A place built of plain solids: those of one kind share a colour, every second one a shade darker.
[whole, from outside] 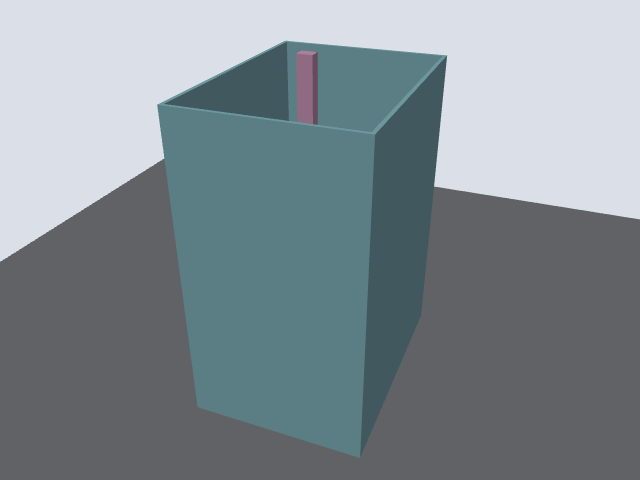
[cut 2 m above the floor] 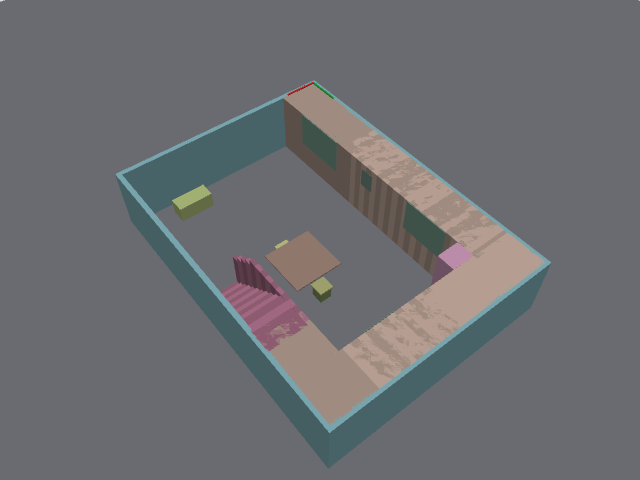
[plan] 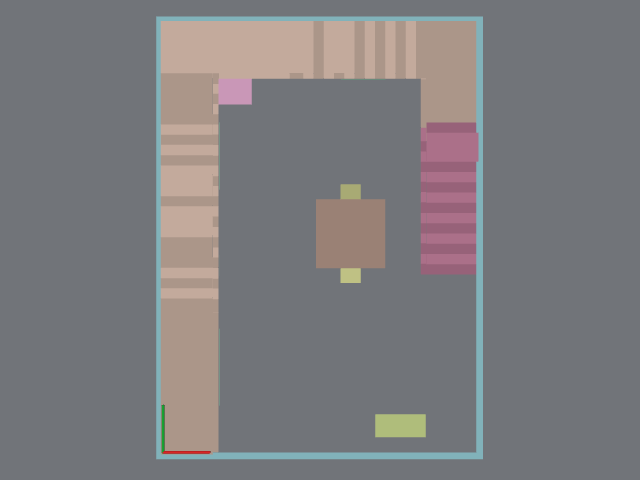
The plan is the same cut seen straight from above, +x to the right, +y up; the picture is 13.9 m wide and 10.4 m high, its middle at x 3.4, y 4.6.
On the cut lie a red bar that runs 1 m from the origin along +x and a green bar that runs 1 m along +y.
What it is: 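A tower's shaft 6.8 x 9.3 m inside, 12.8 m high; a stair 1.08 m broad built against three walls round a hollow well, risers 0.181 m, goings 0.222 m; 14 risers, a landing 2.6 m long and a quarter turn, 13 risers, a landing 3.0 m long and a quarter turn, 23 risers to a gallery at 9.05 m; closed guards 1.10 m over every tread and level; windows over 10.99 m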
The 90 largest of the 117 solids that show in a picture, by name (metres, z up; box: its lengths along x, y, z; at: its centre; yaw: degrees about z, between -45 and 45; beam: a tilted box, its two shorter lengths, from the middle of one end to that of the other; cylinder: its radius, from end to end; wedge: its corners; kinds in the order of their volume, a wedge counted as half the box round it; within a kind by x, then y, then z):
{
 "piece_1": {"box": [1.13, 3.38, 9.1], "at": [0.52, 1.64, 4.5]},
 "piece_2": {"box": [1.13, 0.63, 8.92], "at": [0.52, 3.24, 4.41]},
 "piece_3": {"box": [1.13, 0.63, 8.74], "at": [0.52, 3.46, 4.32]},
 "piece_4": {"box": [1.13, 0.63, 8.56], "at": [0.52, 3.68, 4.23]},
 "piece_5": {"box": [1.13, 0.63, 8.38], "at": [0.52, 3.9, 4.14]},
 "piece_6": {"box": [1.13, 0.63, 8.2], "at": [0.52, 4.13, 4.05]},
 "piece_7": {"box": [1.13, 0.63, 8.01], "at": [0.52, 4.35, 3.96]},
 "piece_8": {"box": [1.13, 0.63, 7.83], "at": [0.52, 4.57, 3.87]},
 "piece_9": {"box": [1.13, 0.63, 7.65], "at": [0.52, 4.79, 3.78]},
 "piece_10": {"box": [1.13, 0.63, 7.47], "at": [0.52, 5.01, 3.69]},
 "piece_11": {"box": [1.13, 0.63, 7.29], "at": [0.52, 5.24, 3.6]},
 "piece_12": {"box": [1.13, 0.63, 7.11], "at": [0.52, 5.46, 3.5]},
 "piece_13": {"box": [1.13, 0.63, 6.93], "at": [0.52, 5.68, 3.41]},
 "piece_14": {"box": [1.13, 0.63, 6.75], "at": [0.52, 5.9, 3.32]},
 "piece_15": {"box": [1.13, 0.63, 6.57], "at": [0.52, 6.12, 3.23]},
 "piece_16": {"box": [1.13, 0.63, 6.38], "at": [0.52, 6.35, 3.14]},
 "piece_17": {"box": [1.13, 0.63, 6.2], "at": [0.52, 6.57, 3.05]},
 "piece_18": {"box": [1.13, 0.63, 6.02], "at": [0.52, 6.79, 2.96]},
 "piece_19": {"box": [1.13, 0.63, 5.84], "at": [0.52, 7.01, 2.87]},
 "piece_20": {"box": [1.13, 0.63, 5.66], "at": [0.52, 7.23, 2.78]},
 "piece_21": {"box": [1.13, 0.63, 5.48], "at": [0.52, 7.46, 2.69]},
 "piece_22": {"box": [1.13, 0.63, 5.3], "at": [0.52, 7.68, 2.6]},
 "piece_23": {"box": [1.13, 0.63, 5.12], "at": [0.52, 7.9, 2.51]},
 "piece_24": {"box": [0.12, 3.03, 10.2], "at": [1.14, 1.52, 5.05]},
 "piece_25": {"box": [0.12, 0.3, 10.2], "at": [1.14, 3.18, 5.05]},
 "piece_26": {"box": [0.12, 0.22, 10.02], "at": [1.14, 3.44, 4.96]},
 "piece_27": {"box": [0.12, 0.22, 9.84], "at": [1.14, 3.67, 4.87]},
 "piece_28": {"box": [0.12, 0.22, 9.66], "at": [1.14, 3.89, 4.78]},
 "piece_29": {"box": [0.12, 0.22, 9.48], "at": [1.14, 4.11, 4.69]},
 "piece_30": {"box": [0.12, 0.22, 9.29], "at": [1.14, 4.33, 4.6]},
 "piece_31": {"box": [0.12, 0.22, 9.11], "at": [1.14, 4.55, 4.51]},
 "piece_32": {"box": [0.12, 0.22, 8.93], "at": [1.14, 4.78, 4.42]},
 "piece_33": {"box": [0.12, 0.22, 8.75], "at": [1.14, 5.0, 4.33]},
 "piece_34": {"box": [0.12, 0.22, 8.57], "at": [1.14, 5.22, 4.24]},
 "piece_35": {"box": [0.12, 0.22, 8.39], "at": [1.14, 5.44, 4.14]},
 "piece_36": {"box": [0.12, 0.22, 8.21], "at": [1.14, 5.66, 4.05]},
 "piece_37": {"box": [0.12, 0.22, 8.03], "at": [1.14, 5.88, 3.96]},
 "piece_38": {"box": [0.12, 0.22, 7.85], "at": [1.14, 6.11, 3.87]},
 "piece_39": {"box": [0.12, 0.22, 7.67], "at": [1.14, 6.33, 3.78]},
 "piece_40": {"box": [0.12, 0.22, 7.49], "at": [1.14, 6.55, 3.69]},
 "piece_41": {"box": [0.12, 0.22, 7.3], "at": [1.14, 6.77, 3.6]},
 "piece_42": {"box": [0.12, 0.22, 7.12], "at": [1.14, 7.0, 3.51]},
 "piece_43": {"box": [0.12, 0.22, 6.94], "at": [1.14, 7.22, 3.42]},
 "piece_44": {"box": [0.12, 0.22, 6.76], "at": [1.14, 7.44, 3.33]},
 "piece_45": {"box": [0.12, 0.22, 6.58], "at": [1.14, 7.66, 3.24]},
 "piece_46": {"box": [0.12, 0.22, 6.4], "at": [1.14, 7.88, 3.15]},
 "piece_47": {"box": [0.12, 0.22, 6.22], "at": [1.14, 8.11, 3.06]},
 "piece_48": {"box": [3.09, 1.24, 4.94], "at": [1.5, 8.73, 2.42]},
 "piece_49": {"box": [1.54, 0.12, 6.04], "at": [1.97, 8.16, 2.97]},
 "piece_50": {"box": [0.3, 0.12, 6.04], "at": [2.89, 8.16, 2.97]},
 "piece_51": {"box": [0.63, 1.13, 4.76], "at": [2.95, 8.78, 2.33]},
 "piece_52": {"box": [0.22, 0.12, 5.86], "at": [3.15, 8.16, 2.88]},
 "piece_53": {"box": [0.63, 1.13, 4.58], "at": [3.17, 8.78, 2.24]},
 "piece_54": {"box": [0.22, 0.12, 5.67], "at": [3.37, 8.16, 2.79]},
 "piece_55": {"box": [0.63, 1.13, 4.39], "at": [3.39, 8.78, 2.15]},
 "piece_56": {"box": [0.22, 0.12, 5.49], "at": [3.6, 8.16, 2.7]},
 "piece_57": {"box": [0.63, 1.13, 4.21], "at": [3.61, 8.78, 2.06]},
 "piece_58": {"box": [0.22, 0.12, 5.31], "at": [3.82, 8.16, 2.61]},
 "piece_59": {"box": [0.63, 1.13, 4.03], "at": [3.83, 8.78, 1.97]},
 "piece_60": {"box": [0.22, 0.12, 5.13], "at": [4.04, 8.16, 2.52]},
 "piece_61": {"box": [0.63, 1.13, 3.85], "at": [4.06, 8.78, 1.88]},
 "piece_62": {"box": [0.22, 0.12, 4.95], "at": [4.26, 8.16, 2.43]},
 "piece_63": {"box": [0.63, 1.13, 3.67], "at": [4.28, 8.78, 1.78]},
 "piece_64": {"box": [0.63, 1.13, 3.49], "at": [4.5, 8.78, 1.69]},
 "piece_65": {"box": [0.63, 1.13, 3.31], "at": [4.72, 8.78, 1.6]},
 "piece_66": {"box": [0.63, 1.13, 3.13], "at": [4.94, 8.78, 1.51]},
 "piece_67": {"box": [0.63, 1.13, 2.95], "at": [5.17, 8.78, 1.42]},
 "piece_68": {"box": [0.63, 1.13, 2.77], "at": [5.39, 8.78, 1.33]},
 "piece_69": {"box": [0.12, 1.06, 3.68], "at": [5.64, 7.57, 1.79]},
 "piece_70": {"box": [1.24, 2.61, 2.58], "at": [6.21, 8.04, 1.24]},
 "wall_1": {"box": [0.15, 9.6, 12.9], "at": [-0.07, 4.65, 6.4]},
 "wall_2": {"box": [7.08, 0.15, 12.9], "at": [3.39, -0.07, 6.4]},
 "wall_3": {"box": [7.08, 0.15, 12.9], "at": [3.39, 9.37, 6.4]},
 "wall_4": {"box": [0.15, 9.6, 12.9], "at": [6.86, 4.65, 6.4]},
 "twa_1": {"box": [0.12, 0.3, 3.68], "at": [5.64, 6.89, 1.79]},
 "twa_2": {"box": [1.13, 0.63, 0.23], "at": [6.27, 4.17, 0.07]},
 "twa_3": {"box": [1.13, 0.63, 0.41], "at": [6.27, 4.39, 0.16]},
 "twa_4": {"box": [1.13, 0.63, 0.59], "at": [6.27, 4.61, 0.25]},
 "twa_5": {"box": [1.13, 0.63, 0.77], "at": [6.27, 4.83, 0.34]},
 "twa_6": {"box": [1.13, 0.63, 0.95], "at": [6.27, 5.05, 0.43]},
 "twa_7": {"box": [1.13, 0.63, 1.14], "at": [6.27, 5.28, 0.52]},
 "twa_8": {"box": [1.13, 0.63, 1.32], "at": [6.27, 5.5, 0.61]},
 "twa_9": {"box": [1.13, 0.63, 1.5], "at": [6.27, 5.72, 0.7]},
 "twa_10": {"box": [1.13, 0.63, 1.68], "at": [6.27, 5.94, 0.79]},
 "twa_11": {"box": [1.13, 0.63, 1.86], "at": [6.27, 6.16, 0.88]},
 "twa_12": {"box": [1.13, 0.63, 2.04], "at": [6.27, 6.39, 0.97]},
 "twa_13": {"box": [1.13, 0.63, 2.22], "at": [6.27, 6.61, 1.06]},
 "twa_14": {"box": [1.13, 0.63, 2.4], "at": [6.27, 6.83, 1.15]},
 "weights_1": {"box": [0.72, 0.56, 12.89], "at": [1.56, 7.82, 6.39]},
 "chest_1": {"box": [1.1, 0.5, 0.57], "at": [5.14, 0.58, 0.23]}
}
